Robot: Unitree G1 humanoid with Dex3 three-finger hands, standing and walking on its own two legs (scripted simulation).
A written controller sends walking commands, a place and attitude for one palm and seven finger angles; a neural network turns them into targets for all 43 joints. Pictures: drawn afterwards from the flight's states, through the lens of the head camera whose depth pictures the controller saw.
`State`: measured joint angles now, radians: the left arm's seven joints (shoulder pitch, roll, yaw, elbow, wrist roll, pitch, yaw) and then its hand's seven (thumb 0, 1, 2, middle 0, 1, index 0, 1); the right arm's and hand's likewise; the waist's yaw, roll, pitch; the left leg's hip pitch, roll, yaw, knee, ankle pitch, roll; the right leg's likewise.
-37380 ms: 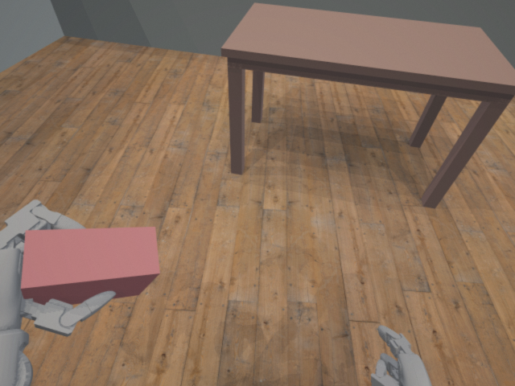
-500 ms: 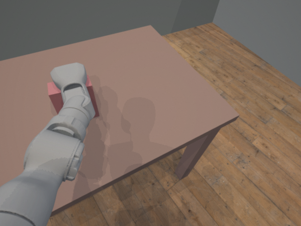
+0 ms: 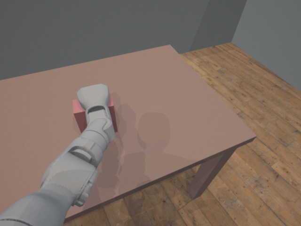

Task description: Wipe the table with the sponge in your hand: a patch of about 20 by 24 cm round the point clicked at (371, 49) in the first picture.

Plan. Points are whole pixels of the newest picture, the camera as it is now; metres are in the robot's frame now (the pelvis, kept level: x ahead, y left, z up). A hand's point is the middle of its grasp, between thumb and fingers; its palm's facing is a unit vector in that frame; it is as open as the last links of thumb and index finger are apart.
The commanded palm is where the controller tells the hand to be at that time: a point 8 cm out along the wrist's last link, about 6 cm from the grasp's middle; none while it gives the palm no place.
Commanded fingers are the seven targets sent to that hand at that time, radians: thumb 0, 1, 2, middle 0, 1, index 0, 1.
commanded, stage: wipe back along the third lane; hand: left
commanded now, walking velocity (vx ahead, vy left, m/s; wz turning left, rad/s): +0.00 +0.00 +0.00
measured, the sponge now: (97, 121) +0.44 +0.19 +0.00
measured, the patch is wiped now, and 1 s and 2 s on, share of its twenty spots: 0.95 0.95 0.95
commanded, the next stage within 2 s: slide back across to the middle lane in 1.18 s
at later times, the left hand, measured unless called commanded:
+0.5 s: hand (104, 123) +0.39 +0.15 +0.05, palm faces -0.03 -0.04 -1.00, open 10.1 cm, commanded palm +0.35 +0.12 +0.09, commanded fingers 0.00 0.10 1.30 -1.20 -1.60 -1.20 -1.60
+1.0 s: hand (111, 135) +0.35 +0.12 +0.05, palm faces -0.01 -0.05 -1.00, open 10.1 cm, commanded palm +0.31 +0.09 +0.09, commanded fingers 0.00 0.10 1.30 -1.20 -1.60 -1.20 -1.60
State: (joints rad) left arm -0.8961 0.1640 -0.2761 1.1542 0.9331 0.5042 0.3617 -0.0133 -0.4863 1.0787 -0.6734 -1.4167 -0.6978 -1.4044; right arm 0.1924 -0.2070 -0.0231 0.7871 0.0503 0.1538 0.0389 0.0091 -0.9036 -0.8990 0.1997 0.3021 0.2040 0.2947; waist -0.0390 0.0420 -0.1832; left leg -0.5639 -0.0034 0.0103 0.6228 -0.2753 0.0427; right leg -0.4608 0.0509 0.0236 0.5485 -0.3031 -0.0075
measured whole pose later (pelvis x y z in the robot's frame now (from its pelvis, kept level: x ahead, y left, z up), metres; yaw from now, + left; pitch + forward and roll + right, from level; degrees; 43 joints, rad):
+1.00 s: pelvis +0.00 -0.04 +0.01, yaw +2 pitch +3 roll +0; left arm -0.48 0.11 -0.45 0.65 0.96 0.59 0.25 -0.02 -0.48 1.08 -0.67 -1.42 -0.69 -1.41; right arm 0.06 -0.23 0.00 0.71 0.09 0.28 0.04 0.01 -0.90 -0.90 0.20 0.30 0.20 0.29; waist 0.05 0.06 -0.14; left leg -0.34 0.00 -0.02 0.53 -0.24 0.00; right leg -0.26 0.06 0.00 0.52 -0.31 -0.06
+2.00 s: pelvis +0.00 -0.05 +0.01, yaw +0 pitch -1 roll +1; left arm -0.14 0.28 -0.30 0.23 0.96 0.55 0.13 -0.01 -0.50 1.07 -0.71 -1.38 -0.73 -1.37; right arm -0.01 -0.25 0.03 0.67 0.09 0.20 0.00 0.01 -0.90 -0.90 0.20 0.30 0.20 0.29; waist 0.07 0.07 -0.08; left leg -0.22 0.02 0.01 0.46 -0.23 -0.01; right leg -0.16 0.07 0.03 0.48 -0.30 -0.07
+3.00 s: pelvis -0.02 -0.05 +0.00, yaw +2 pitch +7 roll +0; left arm -0.63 0.35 -0.15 0.89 1.01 0.28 0.18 0.00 -0.55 1.08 -0.77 -1.31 -0.79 -1.30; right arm 0.19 -0.28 -0.01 0.74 0.08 0.16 -0.06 0.01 -0.90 -0.90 0.20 0.30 0.20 0.29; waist -0.01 0.06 -0.11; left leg -0.47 0.02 -0.03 0.57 -0.23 0.00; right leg -0.39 0.08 -0.01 0.56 -0.29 -0.07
